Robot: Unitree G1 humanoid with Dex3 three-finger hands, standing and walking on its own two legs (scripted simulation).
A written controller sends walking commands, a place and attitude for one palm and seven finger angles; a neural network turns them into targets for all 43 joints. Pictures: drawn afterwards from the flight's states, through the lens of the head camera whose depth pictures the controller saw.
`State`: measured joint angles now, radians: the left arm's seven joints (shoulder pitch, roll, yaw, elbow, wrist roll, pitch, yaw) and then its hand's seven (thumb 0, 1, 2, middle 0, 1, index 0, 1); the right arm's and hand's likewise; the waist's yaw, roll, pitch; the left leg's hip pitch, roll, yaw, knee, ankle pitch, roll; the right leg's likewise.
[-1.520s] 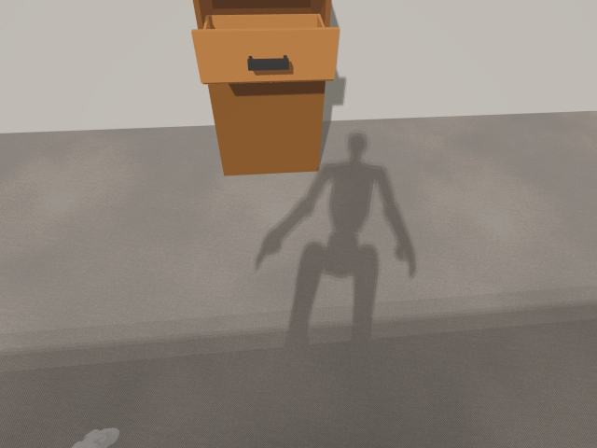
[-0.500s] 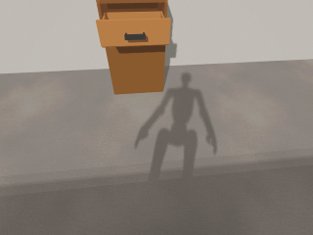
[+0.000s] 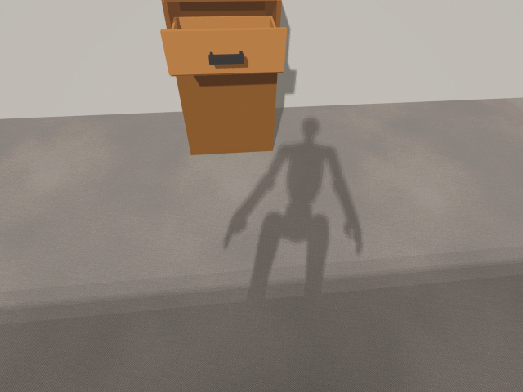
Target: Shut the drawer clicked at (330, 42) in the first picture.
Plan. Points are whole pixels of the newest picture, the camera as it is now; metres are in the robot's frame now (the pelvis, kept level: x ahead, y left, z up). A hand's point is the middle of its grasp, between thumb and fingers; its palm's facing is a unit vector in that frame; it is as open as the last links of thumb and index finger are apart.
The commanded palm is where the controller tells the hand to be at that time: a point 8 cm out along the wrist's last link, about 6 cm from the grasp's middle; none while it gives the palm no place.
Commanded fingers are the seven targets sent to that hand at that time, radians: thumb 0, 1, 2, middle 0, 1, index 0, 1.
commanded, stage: walk to a spot facing it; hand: left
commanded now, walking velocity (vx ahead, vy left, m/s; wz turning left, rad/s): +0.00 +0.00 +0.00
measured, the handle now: (226, 56) +1.20 +0.20 -0.04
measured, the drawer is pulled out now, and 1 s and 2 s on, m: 0.30 0.30 0.30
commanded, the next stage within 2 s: turn to face it in 1.46 s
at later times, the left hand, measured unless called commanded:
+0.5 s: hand out of the picture +0.15 +0.17 -0.19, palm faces -0.13 -0.98 -0.16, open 7.4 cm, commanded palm none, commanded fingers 0.00 0.90 0.90 -0.20 -0.30 -0.20 -0.30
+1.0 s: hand (216, 314) +0.31 +0.12 -0.20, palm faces -0.02 -0.99 -0.10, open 7.3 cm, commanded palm none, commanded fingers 0.00 0.90 0.90 -0.20 -0.30 -0.20 -0.30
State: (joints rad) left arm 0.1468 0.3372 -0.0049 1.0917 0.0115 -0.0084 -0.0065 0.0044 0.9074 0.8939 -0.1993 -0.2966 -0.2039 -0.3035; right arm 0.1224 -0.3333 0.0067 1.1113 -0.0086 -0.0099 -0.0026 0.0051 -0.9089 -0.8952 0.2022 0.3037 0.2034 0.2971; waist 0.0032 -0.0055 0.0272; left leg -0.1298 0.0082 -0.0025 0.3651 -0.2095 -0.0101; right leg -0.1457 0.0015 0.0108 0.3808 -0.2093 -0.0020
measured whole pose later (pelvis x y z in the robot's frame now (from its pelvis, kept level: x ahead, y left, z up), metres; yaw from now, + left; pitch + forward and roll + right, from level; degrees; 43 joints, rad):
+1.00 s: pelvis +0.34 -0.04 -0.02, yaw -7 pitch -1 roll -2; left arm 0.40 0.14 0.04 1.12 0.03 -0.07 0.00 0.00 0.91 0.89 -0.20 -0.30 -0.20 -0.30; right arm 0.13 -0.15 -0.05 1.00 -0.02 -0.05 0.03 0.00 -0.92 -0.90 0.20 0.30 0.20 0.30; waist 0.04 -0.02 0.02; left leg -0.47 0.10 0.12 0.65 -0.21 0.02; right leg 0.02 0.00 -0.13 0.41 -0.41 0.01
